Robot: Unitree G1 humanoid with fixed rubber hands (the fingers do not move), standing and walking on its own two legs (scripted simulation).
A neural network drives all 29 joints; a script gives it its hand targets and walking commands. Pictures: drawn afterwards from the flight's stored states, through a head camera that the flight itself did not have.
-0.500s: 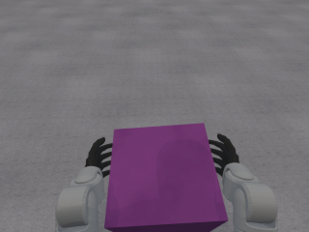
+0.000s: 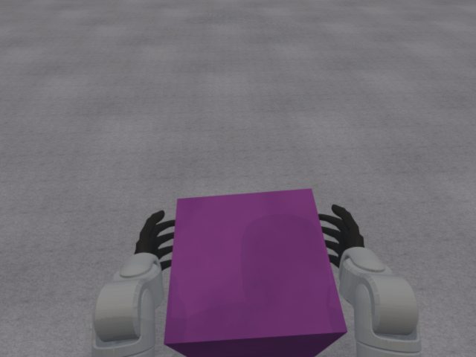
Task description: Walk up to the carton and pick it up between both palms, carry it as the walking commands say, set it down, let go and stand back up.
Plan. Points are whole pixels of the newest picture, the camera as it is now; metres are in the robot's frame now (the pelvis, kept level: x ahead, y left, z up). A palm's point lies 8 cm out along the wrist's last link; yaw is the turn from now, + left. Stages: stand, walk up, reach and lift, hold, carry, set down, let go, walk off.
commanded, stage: carry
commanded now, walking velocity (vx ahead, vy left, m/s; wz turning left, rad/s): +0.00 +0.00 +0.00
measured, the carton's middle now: (251, 283) +0.25 -0.01 +0.01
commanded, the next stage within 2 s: none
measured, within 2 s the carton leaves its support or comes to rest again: neither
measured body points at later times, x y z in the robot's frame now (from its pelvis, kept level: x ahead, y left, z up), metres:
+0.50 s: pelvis -0.01 +0.00 +0.00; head -0.01 +0.00 +0.45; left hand +0.24 +0.15 +0.08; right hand +0.24 -0.15 +0.09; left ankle +0.01 +0.11 -0.74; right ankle +0.04 -0.11 -0.74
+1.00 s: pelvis -0.09 +0.00 -0.02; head -0.09 +0.00 +0.43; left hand +0.16 +0.15 +0.07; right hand +0.16 -0.15 +0.08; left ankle +0.01 +0.11 -0.73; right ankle +0.04 -0.11 -0.74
